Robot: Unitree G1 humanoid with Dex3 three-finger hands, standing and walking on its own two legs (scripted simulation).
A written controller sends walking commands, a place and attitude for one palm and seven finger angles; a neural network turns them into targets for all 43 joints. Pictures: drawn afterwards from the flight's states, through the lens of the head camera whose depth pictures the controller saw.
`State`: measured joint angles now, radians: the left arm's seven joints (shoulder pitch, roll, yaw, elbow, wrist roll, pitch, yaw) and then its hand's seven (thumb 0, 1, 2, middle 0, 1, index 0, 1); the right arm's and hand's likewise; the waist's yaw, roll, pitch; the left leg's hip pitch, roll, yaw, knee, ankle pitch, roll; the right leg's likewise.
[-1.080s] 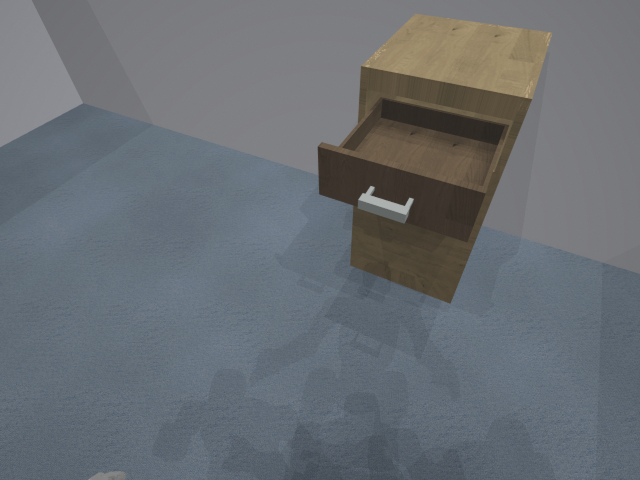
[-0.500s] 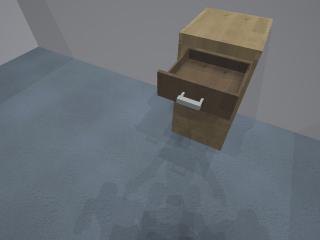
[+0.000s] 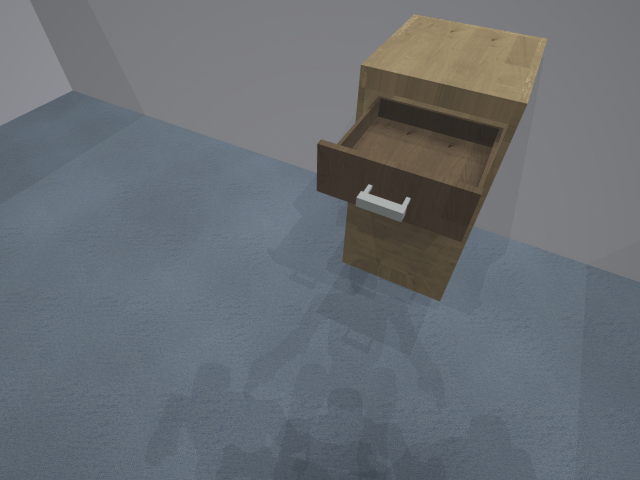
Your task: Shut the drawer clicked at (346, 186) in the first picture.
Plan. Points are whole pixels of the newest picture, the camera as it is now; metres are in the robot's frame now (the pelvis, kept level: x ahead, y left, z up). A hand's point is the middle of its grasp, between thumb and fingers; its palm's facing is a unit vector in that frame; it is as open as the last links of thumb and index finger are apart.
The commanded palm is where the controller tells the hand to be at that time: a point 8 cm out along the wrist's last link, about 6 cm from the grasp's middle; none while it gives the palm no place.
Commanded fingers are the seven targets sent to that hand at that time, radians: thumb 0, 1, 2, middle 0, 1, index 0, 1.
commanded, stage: look at it before walking up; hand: left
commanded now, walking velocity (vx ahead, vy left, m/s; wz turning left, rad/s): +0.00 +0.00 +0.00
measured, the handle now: (384, 200) +0.69 -0.10 -0.09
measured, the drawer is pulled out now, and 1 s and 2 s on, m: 0.29 0.29 0.29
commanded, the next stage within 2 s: turn to face it in 0.36 s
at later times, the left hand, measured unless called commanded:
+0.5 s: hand out of the picture +0.07 +0.25 -0.16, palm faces -0.02 -0.94 -0.33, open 7.3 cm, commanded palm none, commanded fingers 0.00 0.90 0.90 -0.20 -0.30 -0.20 -0.30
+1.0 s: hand out of the picture +0.06 +0.20 -0.18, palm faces -0.14 -0.96 -0.23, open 7.3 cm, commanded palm none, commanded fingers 0.00 0.90 0.90 -0.20 -0.30 -0.20 -0.30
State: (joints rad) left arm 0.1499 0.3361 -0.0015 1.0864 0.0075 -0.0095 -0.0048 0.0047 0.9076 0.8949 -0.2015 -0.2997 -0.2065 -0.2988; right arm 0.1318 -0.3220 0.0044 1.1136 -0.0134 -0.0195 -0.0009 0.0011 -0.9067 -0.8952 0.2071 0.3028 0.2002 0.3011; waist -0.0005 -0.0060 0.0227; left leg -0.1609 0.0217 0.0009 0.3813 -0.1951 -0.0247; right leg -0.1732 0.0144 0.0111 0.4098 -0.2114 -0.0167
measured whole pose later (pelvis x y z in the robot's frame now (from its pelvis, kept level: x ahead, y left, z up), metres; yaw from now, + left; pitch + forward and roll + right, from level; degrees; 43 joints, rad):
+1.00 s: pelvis -0.02 +0.02 -0.01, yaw -11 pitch +1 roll +1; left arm 0.25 0.20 0.05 0.91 0.02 0.04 0.01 0.00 0.91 0.89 -0.20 -0.30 -0.21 -0.30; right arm 0.17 -0.22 -0.05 0.95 0.00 0.02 -0.03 0.00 -0.91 -0.90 0.20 0.30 0.20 0.30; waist 0.02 -0.02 0.07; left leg -0.36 0.00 0.01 0.77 -0.45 -0.03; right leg -0.36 0.09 0.19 0.57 -0.21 -0.01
